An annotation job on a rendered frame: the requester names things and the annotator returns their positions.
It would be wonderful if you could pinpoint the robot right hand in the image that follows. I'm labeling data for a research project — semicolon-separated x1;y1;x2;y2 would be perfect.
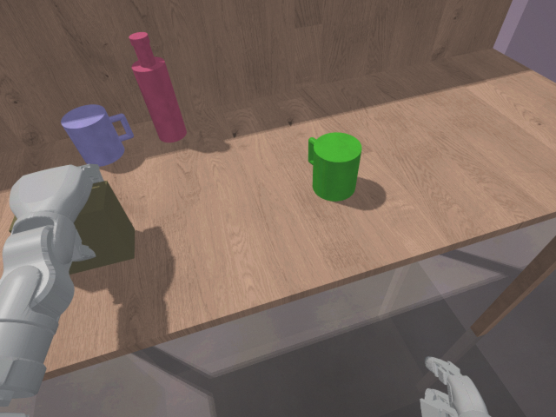
420;356;489;417

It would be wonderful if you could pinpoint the robot left hand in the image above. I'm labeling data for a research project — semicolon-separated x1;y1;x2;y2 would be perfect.
10;164;104;261

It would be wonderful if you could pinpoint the sponge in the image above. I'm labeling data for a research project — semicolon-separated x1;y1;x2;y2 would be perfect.
9;181;135;275

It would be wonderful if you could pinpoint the table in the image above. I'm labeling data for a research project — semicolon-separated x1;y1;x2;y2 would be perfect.
0;0;556;381

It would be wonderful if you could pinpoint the robot left forearm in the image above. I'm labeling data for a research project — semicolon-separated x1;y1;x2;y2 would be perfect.
0;211;76;407

